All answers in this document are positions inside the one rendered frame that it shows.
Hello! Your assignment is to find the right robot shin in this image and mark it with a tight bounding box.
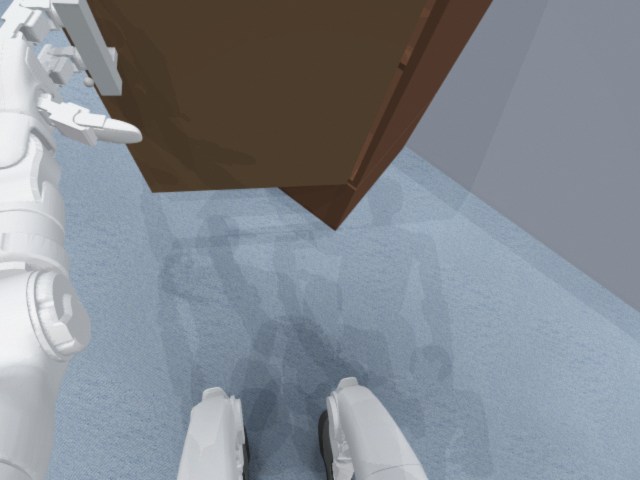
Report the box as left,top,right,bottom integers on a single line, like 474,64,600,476
329,377,358,480

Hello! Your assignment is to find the robot left thigh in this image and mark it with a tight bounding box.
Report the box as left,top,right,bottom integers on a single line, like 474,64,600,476
177,395,245,480

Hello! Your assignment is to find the left robot hand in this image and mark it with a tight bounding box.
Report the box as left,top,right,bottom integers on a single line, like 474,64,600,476
0,0,142,147

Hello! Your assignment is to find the left robot upper arm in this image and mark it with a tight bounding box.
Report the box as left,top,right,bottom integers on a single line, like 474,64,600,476
0,270,91,480

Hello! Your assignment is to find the robot left forearm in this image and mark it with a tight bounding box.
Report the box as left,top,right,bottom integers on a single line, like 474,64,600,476
0,112,70,280

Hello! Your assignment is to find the handle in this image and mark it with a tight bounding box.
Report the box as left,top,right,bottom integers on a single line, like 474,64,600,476
52,0,122,96

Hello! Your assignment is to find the cupboard door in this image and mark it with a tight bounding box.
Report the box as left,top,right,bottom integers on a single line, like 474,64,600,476
62,0,427,193

